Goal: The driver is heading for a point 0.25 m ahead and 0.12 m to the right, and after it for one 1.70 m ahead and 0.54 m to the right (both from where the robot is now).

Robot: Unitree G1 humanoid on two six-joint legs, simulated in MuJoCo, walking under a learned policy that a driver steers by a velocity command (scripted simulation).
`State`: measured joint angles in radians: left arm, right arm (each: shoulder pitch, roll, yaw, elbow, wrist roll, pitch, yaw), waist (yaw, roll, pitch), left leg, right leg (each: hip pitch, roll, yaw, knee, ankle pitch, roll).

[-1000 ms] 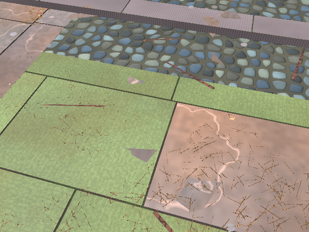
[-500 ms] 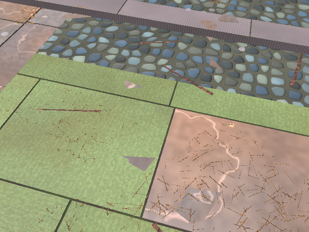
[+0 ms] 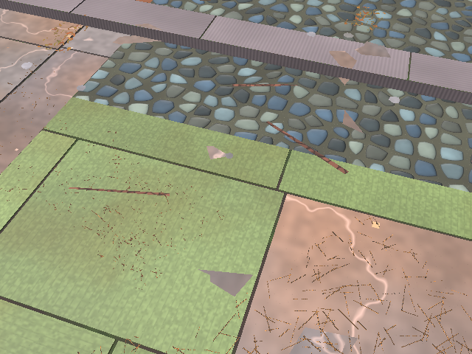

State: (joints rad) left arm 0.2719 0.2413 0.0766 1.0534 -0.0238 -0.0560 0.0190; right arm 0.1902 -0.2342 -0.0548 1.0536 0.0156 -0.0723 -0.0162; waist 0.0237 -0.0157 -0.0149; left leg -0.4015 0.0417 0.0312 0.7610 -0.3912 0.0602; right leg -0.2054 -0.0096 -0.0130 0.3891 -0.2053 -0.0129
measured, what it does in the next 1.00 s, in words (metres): walks ahead, turning right: left foot, then right foot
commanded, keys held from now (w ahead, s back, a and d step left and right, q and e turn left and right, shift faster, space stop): w+e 0.20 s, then e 0.58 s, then no key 0.22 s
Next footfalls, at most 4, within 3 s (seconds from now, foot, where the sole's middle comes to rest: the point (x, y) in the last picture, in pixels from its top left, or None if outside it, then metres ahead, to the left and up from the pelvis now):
0.08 left None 0.10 0.13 -0.78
0.54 right None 0.32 -0.10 -0.78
0.98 left None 0.39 0.11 -0.78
1.28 right None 0.24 -0.10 -0.78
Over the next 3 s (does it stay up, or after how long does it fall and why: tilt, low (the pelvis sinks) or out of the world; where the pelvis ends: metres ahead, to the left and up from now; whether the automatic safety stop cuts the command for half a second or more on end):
stays up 0.46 -0.06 -0.01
